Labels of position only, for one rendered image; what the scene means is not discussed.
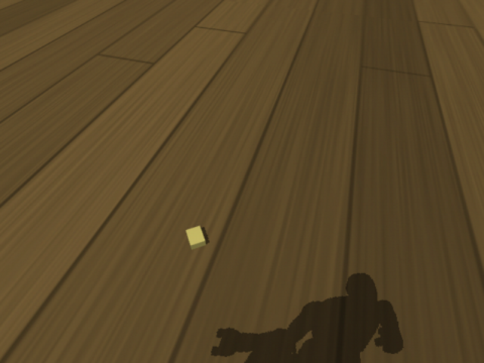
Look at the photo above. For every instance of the small box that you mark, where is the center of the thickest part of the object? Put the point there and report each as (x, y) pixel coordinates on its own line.
(195, 237)

